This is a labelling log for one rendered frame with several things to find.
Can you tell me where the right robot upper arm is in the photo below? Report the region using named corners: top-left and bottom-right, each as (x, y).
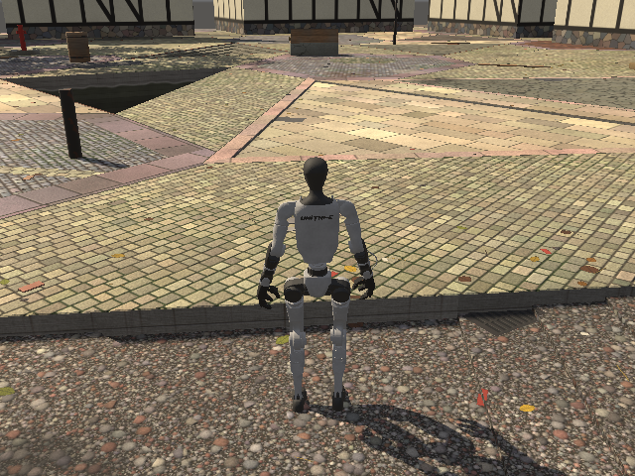
top-left (337, 199), bottom-right (364, 254)

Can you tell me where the left robot forearm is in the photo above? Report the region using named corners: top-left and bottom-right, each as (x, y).
top-left (259, 242), bottom-right (280, 287)

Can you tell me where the right robot forearm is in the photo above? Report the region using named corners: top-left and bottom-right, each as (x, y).
top-left (354, 238), bottom-right (373, 280)

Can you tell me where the left robot upper arm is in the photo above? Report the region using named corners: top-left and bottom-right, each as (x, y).
top-left (270, 201), bottom-right (296, 257)

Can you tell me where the left robot hand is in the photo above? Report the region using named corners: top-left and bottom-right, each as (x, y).
top-left (256, 283), bottom-right (280, 309)

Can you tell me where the humanoid robot head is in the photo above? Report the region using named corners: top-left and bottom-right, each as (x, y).
top-left (300, 157), bottom-right (333, 205)

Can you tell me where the right robot hand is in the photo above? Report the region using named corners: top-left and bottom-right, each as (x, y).
top-left (352, 276), bottom-right (375, 299)

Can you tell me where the robot left shin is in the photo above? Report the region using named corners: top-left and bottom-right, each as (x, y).
top-left (289, 332), bottom-right (305, 400)

